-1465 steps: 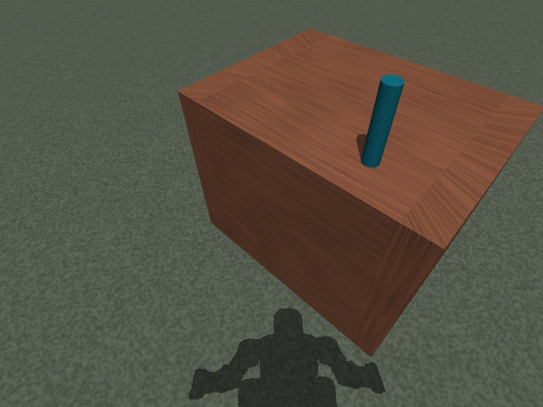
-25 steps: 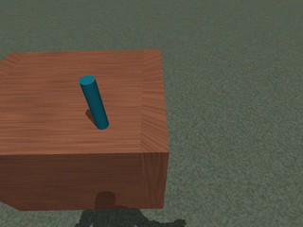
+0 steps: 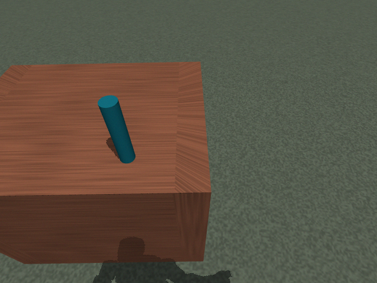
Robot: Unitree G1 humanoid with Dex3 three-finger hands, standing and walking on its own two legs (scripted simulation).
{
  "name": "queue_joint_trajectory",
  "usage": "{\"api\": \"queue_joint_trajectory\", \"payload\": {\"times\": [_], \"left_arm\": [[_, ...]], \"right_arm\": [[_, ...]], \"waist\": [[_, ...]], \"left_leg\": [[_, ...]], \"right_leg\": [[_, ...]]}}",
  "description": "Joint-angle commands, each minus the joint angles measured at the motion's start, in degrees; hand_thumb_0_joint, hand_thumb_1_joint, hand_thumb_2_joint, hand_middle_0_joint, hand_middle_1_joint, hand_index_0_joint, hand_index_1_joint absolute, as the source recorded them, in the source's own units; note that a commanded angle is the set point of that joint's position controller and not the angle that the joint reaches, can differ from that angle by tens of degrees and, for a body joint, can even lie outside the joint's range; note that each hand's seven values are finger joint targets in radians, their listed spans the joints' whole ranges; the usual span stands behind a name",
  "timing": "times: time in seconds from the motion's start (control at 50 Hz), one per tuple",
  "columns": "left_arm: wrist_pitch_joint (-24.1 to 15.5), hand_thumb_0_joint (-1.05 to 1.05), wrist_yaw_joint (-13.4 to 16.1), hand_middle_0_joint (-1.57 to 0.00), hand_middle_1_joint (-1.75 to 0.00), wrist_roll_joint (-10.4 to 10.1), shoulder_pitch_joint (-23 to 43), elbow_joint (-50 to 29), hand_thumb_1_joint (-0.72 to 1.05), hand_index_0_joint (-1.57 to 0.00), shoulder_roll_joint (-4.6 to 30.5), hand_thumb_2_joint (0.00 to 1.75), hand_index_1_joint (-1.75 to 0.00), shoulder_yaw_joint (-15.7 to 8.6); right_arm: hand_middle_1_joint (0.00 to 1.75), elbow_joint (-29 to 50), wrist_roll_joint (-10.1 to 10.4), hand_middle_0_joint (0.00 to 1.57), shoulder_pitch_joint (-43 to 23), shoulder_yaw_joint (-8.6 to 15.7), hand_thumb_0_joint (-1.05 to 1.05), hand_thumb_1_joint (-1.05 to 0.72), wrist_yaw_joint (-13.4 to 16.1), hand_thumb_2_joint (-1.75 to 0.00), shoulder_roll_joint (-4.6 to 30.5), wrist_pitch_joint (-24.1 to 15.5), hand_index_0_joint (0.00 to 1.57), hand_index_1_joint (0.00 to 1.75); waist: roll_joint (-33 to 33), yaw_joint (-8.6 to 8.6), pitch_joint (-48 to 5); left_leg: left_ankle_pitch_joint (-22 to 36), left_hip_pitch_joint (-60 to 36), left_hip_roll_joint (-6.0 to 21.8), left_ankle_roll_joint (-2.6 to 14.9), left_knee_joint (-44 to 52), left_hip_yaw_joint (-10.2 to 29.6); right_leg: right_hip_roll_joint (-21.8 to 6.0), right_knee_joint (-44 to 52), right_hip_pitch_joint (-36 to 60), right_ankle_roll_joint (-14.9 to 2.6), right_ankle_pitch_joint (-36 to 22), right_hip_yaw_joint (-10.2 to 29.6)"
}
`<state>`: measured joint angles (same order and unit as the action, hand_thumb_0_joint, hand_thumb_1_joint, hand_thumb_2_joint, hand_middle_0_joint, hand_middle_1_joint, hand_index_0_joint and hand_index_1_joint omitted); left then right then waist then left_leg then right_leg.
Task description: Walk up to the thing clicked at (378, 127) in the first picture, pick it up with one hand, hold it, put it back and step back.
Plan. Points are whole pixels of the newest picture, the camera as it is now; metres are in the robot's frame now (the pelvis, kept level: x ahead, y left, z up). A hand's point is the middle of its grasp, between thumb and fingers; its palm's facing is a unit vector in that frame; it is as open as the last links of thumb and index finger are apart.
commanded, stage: stand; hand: left
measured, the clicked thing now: (119, 133) +0.49 +0.20 +0.03
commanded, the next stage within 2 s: step back in 0.36 s
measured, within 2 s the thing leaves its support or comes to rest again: neither
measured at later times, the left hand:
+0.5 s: hand out of the picture +0.07 +0.26 -0.17, palm faces -0.01 -0.93 -0.37, open 7.4 cm
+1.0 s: hand out of the picture +0.03 +0.30 -0.18, palm faces -0.02 -0.94 -0.35, open 7.4 cm
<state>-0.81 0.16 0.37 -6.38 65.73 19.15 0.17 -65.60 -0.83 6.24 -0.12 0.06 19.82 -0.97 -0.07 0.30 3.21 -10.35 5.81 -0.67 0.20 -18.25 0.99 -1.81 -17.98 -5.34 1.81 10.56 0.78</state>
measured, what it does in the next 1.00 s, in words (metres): walks backwards: left foot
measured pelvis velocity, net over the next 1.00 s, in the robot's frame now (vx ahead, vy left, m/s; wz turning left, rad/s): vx -0.11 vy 0.04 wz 0.02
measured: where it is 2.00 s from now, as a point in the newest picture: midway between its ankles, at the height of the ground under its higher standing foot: outside the picture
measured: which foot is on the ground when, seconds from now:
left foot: down 0.00-0.62, up 0.64-0.82, down 0.84-1.00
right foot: down 0.00-0.86, up 0.88-1.00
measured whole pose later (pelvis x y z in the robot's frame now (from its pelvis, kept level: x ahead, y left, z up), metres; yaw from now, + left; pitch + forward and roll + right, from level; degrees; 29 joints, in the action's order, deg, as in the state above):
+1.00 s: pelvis -0.11 +0.04 -0.02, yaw +1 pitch +0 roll -1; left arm 4.1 1.7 0.3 -2.1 49.9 23.0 -3.5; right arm -54.7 -2.5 10.9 2.4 0.0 19.4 2.1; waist -3.5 2.2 10.7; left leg -20.0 14.0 -1.4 2.2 -34.6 1.4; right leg 6.5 -62.5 -28.8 -0.7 29.0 9.6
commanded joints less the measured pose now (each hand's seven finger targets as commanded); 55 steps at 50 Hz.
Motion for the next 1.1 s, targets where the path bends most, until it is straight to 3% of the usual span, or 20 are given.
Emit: {"api": "queue_joint_trajectory", "payload": {"times": [0.0,0.32,0.34,0.42,0.52,0.58,0.6,0.62,0.64,0.7,0.76,0.8,0.82,0.84,0.86,0.88,0.92,0.94,0.96,1.08], "left_arm": [[-0.9,0.00,0.6,-0.20,-0.30,0.3,1.9,-3.2,0.90,-0.20,12.2,0.90,-0.30,-2.4],[-1.0,0.00,0.6,-0.20,-0.30,0.2,1.6,-3.7,0.90,-0.20,12.2,0.90,-0.30,-2.3],[-0.4,0.00,1.0,-0.20,-0.30,-0.6,1.8,-5.4,0.90,-0.20,16.5,0.90,-0.30,-4.9],[0.4,0.00,1.4,-0.20,-0.30,-0.7,0.8,-8.1,0.90,-0.20,14.4,0.90,-0.30,-5.1],[1.4,0.00,1.1,-0.20,-0.30,-0.1,0.2,-11.0,0.90,-0.20,14.5,0.90,-0.30,-5.3],[1.6,0.00,1.0,-0.20,-0.30,0.2,0.3,-12.8,0.90,-0.20,18.4,0.90,-0.30,-6.6],[1.5,0.00,1.2,-0.20,-0.30,0.8,2.6,-14.2,0.90,-0.20,20.2,0.90,-0.30,-7.0],[1.2,0.00,1.3,-0.20,-0.30,1.6,3.2,-15.4,0.90,-0.20,21.1,0.90,-0.30,-7.3],[1.1,0.00,1.5,-0.20,-0.30,2.1,4.7,-16.5,0.90,-0.20,21.3,0.90,-0.30,-7.5],[1.4,0.00,1.7,-0.20,-0.30,2.3,9.9,-19.0,0.90,-0.20,18.7,0.90,-0.30,-7.2],[2.0,0.00,1.6,-0.20,-0.30,2.2,5.7,-19.6,0.90,-0.20,17.6,0.90,-0.30,-7.0],[3.1,0.00,1.2,-0.20,-0.30,0.8,5.1,-20.1,0.90,-0.20,17.4,0.90,-0.30,-6.8],[3.6,0.00,1.0,-0.20,-0.30,0.1,4.0,-20.6,0.90,-0.20,15.0,0.90,-0.30,-6.4],[3.6,0.00,1.3,-0.20,-0.30,-0.2,3.7,-21.6,0.90,-0.20,12.3,0.90,-0.30,-5.9],[3.8,0.00,1.9,-0.20,-0.30,0.2,3.5,-21.1,0.90,-0.20,12.9,0.90,-0.30,-6.2],[3.7,0.00,2.5,-0.20,-0.30,0.6,5.6,-21.6,0.90,-0.20,12.8,0.90,-0.30,-6.3],[3.6,0.00,2.5,-0.20,-0.30,0.6,7.1,-20.7,0.90,-0.20,14.4,0.90,-0.30,-6.9],[3.7,0.00,2.2,-0.20,-0.30,-0.1,2.5,-20.0,0.90,-0.20,13.9,0.90,-0.30,-6.6],[3.7,0.00,1.9,-0.20,-0.30,-0.2,0.8,-20.0,0.90,-0.20,13.6,0.90,-0.30,-6.6],[2.3,0.00,1.4,-0.20,-0.30,0.9,2.3,-22.7,0.90,-0.20,12.5,0.90,-0.30,-6.7]], "right_arm": [[0.30,3.1,0.2,0.20,-1.3,2.3,0.00,-0.90,0.9,-0.90,12.3,-1.1,0.20,0.30],[0.30,3.3,0.3,0.20,-1.7,2.5,0.00,-0.90,0.7,-0.90,12.4,-1.0,0.20,0.30],[0.30,4.3,0.5,0.20,-3.6,3.8,0.00,-0.90,0.4,-0.90,15.4,0.2,0.20,0.30],[0.30,6.7,1.3,0.20,-1.8,4.8,0.00,-0.90,0.2,-0.90,15.2,1.2,0.20,0.30],[0.30,10.1,1.3,0.20,-2.8,5.7,0.00,-0.90,0.1,-0.90,15.0,2.4,0.20,0.30],[0.30,11.7,1.1,0.20,-2.5,5.7,0.00,-0.90,0.0,-0.90,13.0,3.3,0.20,0.30],[0.30,12.1,0.9,0.20,-0.9,5.6,0.00,-0.90,-0.2,-0.90,12.3,3.7,0.20,0.30],[0.30,12.6,0.4,0.20,-0.2,5.7,0.00,-0.90,-0.3,-0.90,12.5,4.2,0.20,0.30],[0.30,12.7,0.5,0.20,2.2,5.9,0.00,-0.90,-0.5,-0.90,13.0,4.4,0.20,0.30],[0.30,12.3,1.7,0.20,6.8,6.3,0.00,-0.90,-0.7,-0.90,13.6,3.8,0.20,0.30],[0.30,12.9,0.7,0.20,6.0,6.0,0.00,-0.90,-0.2,-0.90,13.2,2.9,0.20,0.30],[0.30,12.4,-0.4,0.20,8.1,6.1,0.00,-0.90,0.2,-0.90,12.3,2.0,0.20,0.30],[0.30,12.7,-1.2,0.20,7.0,6.8,0.00,-0.90,0.6,-0.90,14.4,1.6,0.20,0.30],[0.30,13.5,-2.0,0.20,6.3,7.9,0.00,-0.90,0.7,-0.90,19.5,1.6,0.20,0.30],[0.30,14.6,-1.9,0.20,4.5,8.1,0.00,-0.90,0.6,-0.90,20.9,1.7,0.20,0.30],[0.30,15.6,-1.5,0.20,5.7,8.4,0.00,-0.90,0.7,-0.90,23.0,1.6,0.20,0.30],[0.30,16.1,-1.7,0.20,1.4,7.6,0.00,-0.90,1.5,-0.90,19.3,1.4,0.20,0.30],[0.30,16.9,-2.0,0.20,-1.9,7.1,0.00,-0.90,1.8,-0.90,17.5,1.4,0.20,0.30],[0.30,17.4,-1.4,0.20,-1.7,6.7,0.00,-0.90,2.1,-0.90,16.0,1.3,0.20,0.30],[0.30,17.7,-0.3,0.20,5.8,7.3,0.00,-0.90,2.6,-0.90,15.0,1.4,0.20,0.30]], "waist": [[0.3,-0.18,-4.8],[0.1,-0.26,-5.4],[0.0,-0.32,1.2],[2.4,0.49,-4.9],[3.1,0.09,-8.8],[-4.7,-1.07,-8.3],[-11.1,-0.70,-7.1],[-11.8,-1.22,-5.5],[-12.5,0.19,-4.9],[-12.7,2.45,-6.0],[-11.2,-0.08,-7.6],[-7.8,1.67,-6.9],[-0.1,0.58,-7.3],[11.9,0.20,-6.3],[7.5,-0.01,-5.5],[12.9,3.43,-5.5],[9.7,1.89,-3.0],[9.1,-1.32,-2.9],[9.2,-2.14,-3.2],[6.3,2.46,-6.1]], "left_leg": [[10.1,0.1,7.6,0.97,2.5,5.1],[10.2,-0.5,7.6,0.97,2.4,5.3],[18.7,3.3,6.6,2.34,-3.0,5.9],[24.8,3.5,8.8,5.66,-5.2,6.6],[15.1,5.9,6.7,6.53,-11.8,5.8],[-0.2,8.9,-0.9,3.18,-25.8,1.6],[-15.5,10.5,-4.5,1.80,-34.8,-0.2],[-23.5,12.2,-4.0,1.70,-42.1,2.9],[-23.5,11.8,-2.2,2.06,-43.8,5.1],[-19.7,11.0,-1.3,2.08,-40.7,4.4],[-16.5,13.4,-0.4,1.24,-22.9,1.4],[-1.1,8.5,-0.9,0.62,-4.6,-1.4],[11.9,3.9,4.3,1.60,-3.9,7.2],[27.9,-1.6,13.8,4.85,-4.4,20.6],[35.4,-0.2,16.9,9.48,-7.1,19.1],[34.2,4.0,21.9,13.53,-4.4,26.1],[30.8,4.8,17.4,11.25,-4.9,18.7],[32.2,1.3,12.8,8.17,-7.2,12.4],[32.1,-1.6,11.7,7.34,-8.5,11.1],[33.0,-11.5,14.8,12.97,-12.0,12.6]], "right_leg": [[-5.8,2.0,1.4,-2.49,-9.0,4.0],[-5.8,2.3,1.3,-2.60,-9.0,3.8],[-4.4,-3.2,-3.8,-2.91,-17.0,3.9],[-2.0,-11.0,-2.3,-4.03,-15.5,1.2],[-3.5,-13.7,-4.2,-6.76,-12.5,4.3],[-13.3,-6.8,-7.5,-13.69,-16.3,14.2],[-19.1,-2.4,-9.8,-17.37,-18.1,19.5],[-21.7,-1.8,-12.8,-19.85,-18.6,22.0],[-21.7,-2.8,-15.2,-19.78,-18.1,20.9],[-15.3,-7.2,-14.8,-14.58,-15.6,12.3],[-12.5,-12.3,-5.0,-11.90,-17.2,11.3],[-8.9,-19.4,-4.3,-8.78,-17.2,7.8],[-3.5,-25.6,-9.6,-6.22,-9.9,5.5],[5.1,-34.2,-22.4,-4.11,12.0,3.5],[8.2,-39.7,-24.2,-3.50,24.0,6.9],[8.5,-44.7,-23.6,-2.52,28.0,9.8],[8.2,-50.8,-24.7,-2.94,22.7,12.3],[8.5,-50.5,-27.3,-3.30,18.3,12.4],[8.5,-50.4,-28.0,-3.29,16.1,11.4],[6.0,-34.1,-25.4,-0.73,17.5,6.8]]}}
